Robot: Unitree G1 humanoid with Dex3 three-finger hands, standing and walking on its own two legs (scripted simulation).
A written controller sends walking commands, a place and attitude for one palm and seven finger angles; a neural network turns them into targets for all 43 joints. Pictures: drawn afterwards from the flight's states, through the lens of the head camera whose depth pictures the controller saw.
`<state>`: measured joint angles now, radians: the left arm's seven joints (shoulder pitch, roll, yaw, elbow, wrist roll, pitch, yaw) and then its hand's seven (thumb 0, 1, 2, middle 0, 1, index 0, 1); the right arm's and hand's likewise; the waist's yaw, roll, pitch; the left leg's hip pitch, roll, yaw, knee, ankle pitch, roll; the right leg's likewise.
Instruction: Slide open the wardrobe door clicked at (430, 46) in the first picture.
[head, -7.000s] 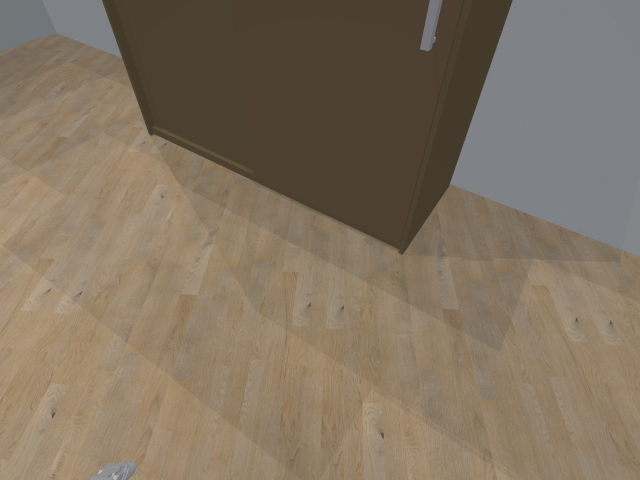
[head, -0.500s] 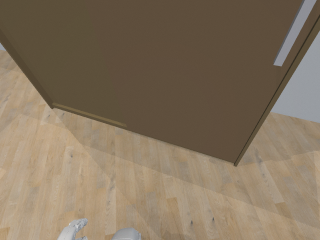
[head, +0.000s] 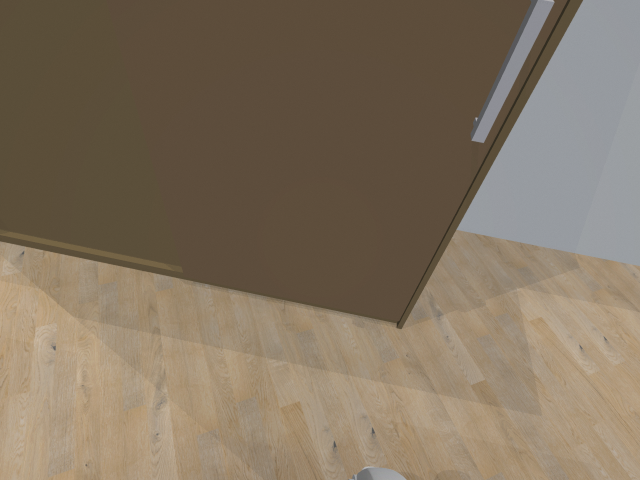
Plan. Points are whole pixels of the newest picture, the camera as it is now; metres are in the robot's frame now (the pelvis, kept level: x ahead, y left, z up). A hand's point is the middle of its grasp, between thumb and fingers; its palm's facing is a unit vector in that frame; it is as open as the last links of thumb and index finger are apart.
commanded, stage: take the last steps up to it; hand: right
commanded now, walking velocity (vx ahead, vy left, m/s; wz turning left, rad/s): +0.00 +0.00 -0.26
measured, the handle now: (504, 72) +0.74 -0.24 +0.19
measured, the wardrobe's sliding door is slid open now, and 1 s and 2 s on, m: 0.00 0.00 0.00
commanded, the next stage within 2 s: come to a stop and stand still in 1.04 s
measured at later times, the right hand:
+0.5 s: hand out of the picture +0.01 -0.25 -0.17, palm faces +0.15 +0.97 -0.19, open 7.4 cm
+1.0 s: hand (446, 421) +0.26 -0.19 -0.16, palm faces +0.14 +0.96 -0.24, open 7.1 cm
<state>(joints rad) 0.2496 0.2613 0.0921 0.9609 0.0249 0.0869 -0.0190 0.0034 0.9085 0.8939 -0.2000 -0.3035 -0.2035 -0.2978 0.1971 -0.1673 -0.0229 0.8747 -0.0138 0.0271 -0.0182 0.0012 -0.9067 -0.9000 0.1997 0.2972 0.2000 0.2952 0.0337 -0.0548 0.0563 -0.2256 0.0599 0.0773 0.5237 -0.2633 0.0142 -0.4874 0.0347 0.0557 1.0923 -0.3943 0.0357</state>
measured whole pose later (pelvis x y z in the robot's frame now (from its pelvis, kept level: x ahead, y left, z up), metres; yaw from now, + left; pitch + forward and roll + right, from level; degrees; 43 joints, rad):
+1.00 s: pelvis +0.21 +0.00 +0.00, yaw -6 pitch -1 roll -1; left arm 0.29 0.19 0.06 1.06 0.03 0.00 0.01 0.00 0.91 0.89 -0.20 -0.30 -0.20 -0.30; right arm 0.21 -0.16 -0.05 1.03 -0.01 -0.06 -0.02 -0.02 -0.96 -0.90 0.20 0.30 0.20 0.30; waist 0.02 -0.03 0.04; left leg -0.23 0.01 0.16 0.45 -0.21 0.07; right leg -0.49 -0.11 -0.05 1.08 -0.29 0.01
